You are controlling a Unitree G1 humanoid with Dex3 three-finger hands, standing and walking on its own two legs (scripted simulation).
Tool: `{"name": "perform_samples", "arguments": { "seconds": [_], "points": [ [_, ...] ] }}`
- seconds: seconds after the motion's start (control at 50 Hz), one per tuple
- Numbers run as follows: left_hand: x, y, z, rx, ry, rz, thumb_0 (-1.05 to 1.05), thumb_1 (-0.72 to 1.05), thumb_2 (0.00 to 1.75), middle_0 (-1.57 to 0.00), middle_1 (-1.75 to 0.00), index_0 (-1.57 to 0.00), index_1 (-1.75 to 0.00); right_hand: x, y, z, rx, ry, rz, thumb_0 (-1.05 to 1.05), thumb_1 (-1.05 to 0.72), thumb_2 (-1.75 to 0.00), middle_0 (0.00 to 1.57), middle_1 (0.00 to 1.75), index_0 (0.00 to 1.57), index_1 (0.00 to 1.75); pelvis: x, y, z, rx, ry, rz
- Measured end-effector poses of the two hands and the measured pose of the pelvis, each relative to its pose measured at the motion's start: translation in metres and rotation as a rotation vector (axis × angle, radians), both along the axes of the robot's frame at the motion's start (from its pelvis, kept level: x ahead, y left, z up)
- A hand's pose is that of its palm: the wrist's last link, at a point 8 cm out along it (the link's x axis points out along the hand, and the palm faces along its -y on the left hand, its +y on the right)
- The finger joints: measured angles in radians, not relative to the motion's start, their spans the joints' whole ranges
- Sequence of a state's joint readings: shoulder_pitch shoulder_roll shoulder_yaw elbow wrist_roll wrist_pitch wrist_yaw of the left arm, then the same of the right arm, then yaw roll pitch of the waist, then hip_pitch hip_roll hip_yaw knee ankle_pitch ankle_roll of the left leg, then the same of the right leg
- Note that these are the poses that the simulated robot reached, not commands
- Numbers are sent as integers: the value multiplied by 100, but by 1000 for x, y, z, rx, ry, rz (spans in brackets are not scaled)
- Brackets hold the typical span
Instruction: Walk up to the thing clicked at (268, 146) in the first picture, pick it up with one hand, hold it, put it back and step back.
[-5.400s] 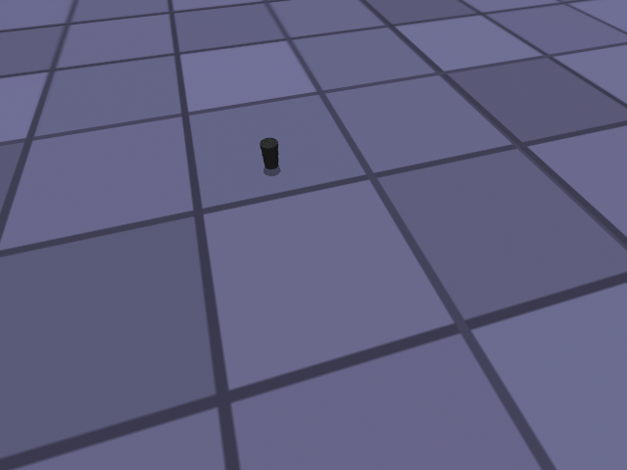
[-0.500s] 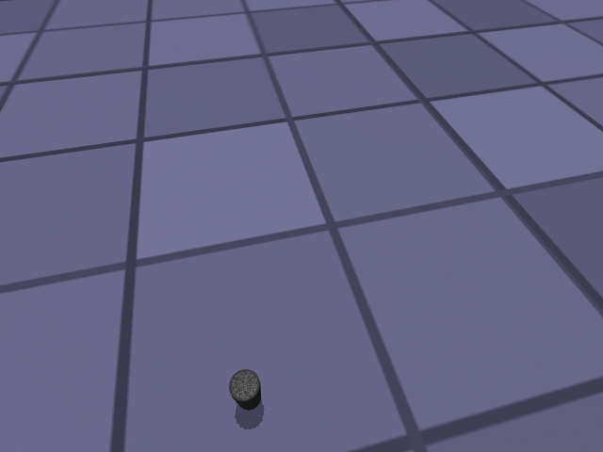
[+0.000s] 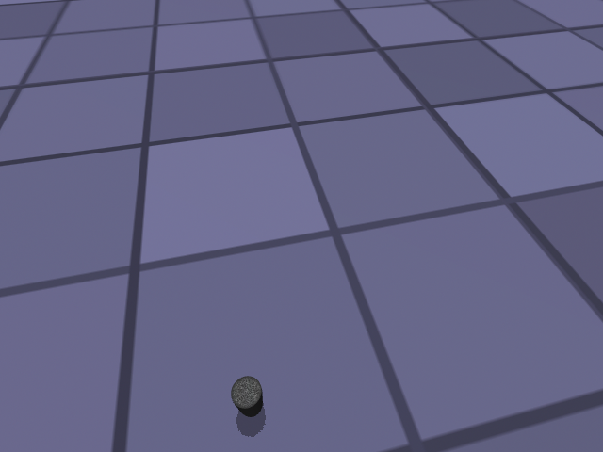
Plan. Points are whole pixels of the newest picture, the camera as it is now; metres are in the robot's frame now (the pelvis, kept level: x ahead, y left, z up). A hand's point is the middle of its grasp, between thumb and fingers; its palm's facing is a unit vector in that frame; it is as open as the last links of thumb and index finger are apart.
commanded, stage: walk up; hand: left
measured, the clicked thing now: (249, 398) +0.37 +0.18 -0.70
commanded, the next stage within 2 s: stand in 0.60 s
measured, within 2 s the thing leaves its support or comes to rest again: neither
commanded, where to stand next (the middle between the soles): +0.03 -0.01 m, yaw -1 degrees
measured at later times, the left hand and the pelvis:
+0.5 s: hand out of the picture +0.10 +0.26 -0.15, palm faces +0.01 -0.94 -0.33, open 7.4 cm; pelvis +0.01 +0.00 +0.00, yaw +1 degrees
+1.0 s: hand out of the picture +0.07 +0.26 -0.15, palm faces -0.01 -0.94 -0.33, open 7.4 cm; pelvis -0.01 +0.01 +0.01, yaw +0 degrees
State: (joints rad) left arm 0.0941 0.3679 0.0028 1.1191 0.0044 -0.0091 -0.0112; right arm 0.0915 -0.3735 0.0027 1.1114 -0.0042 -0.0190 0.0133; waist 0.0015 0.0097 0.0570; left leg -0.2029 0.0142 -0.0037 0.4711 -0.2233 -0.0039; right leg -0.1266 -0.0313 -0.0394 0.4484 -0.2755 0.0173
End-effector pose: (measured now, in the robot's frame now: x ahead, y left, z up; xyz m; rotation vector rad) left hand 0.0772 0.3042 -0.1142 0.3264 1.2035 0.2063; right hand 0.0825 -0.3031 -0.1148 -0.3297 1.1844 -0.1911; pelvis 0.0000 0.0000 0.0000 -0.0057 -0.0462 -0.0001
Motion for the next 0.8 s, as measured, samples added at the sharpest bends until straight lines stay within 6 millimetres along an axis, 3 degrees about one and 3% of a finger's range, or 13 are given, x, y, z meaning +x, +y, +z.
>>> {"name": "perform_samples", "arguments": {
  "seconds": [0.2, 0.6, 0.8],
  "points": [
    [-9, -1, -1, -4, 41, 30, 1, 90, 89, -21, -30, -20, -30, -3, 4, -4, 13, 47, 0, 0, -90, -89, 20, 30, 20, 30, 6, -1, 2, 1, 4, 8],
    [16, -4, 0, -22, -15, 24, 1, 90, 89, -21, -30, -20, -30, 15, 7, 5, -4, 2, -1, 0, -90, -89, 20, 30, 20, 30, 13, 3, 4, 2, 1, 13],
    [5, -4, 2, -19, 15, 15, 1, 90, 89, -21, -30, -20, -30, 13, 13, 5, 9, 1, 5, 0, -90, -89, 20, 30, 20, 30, 3, 4, 8, -1, 4, 4]
  ]
}}
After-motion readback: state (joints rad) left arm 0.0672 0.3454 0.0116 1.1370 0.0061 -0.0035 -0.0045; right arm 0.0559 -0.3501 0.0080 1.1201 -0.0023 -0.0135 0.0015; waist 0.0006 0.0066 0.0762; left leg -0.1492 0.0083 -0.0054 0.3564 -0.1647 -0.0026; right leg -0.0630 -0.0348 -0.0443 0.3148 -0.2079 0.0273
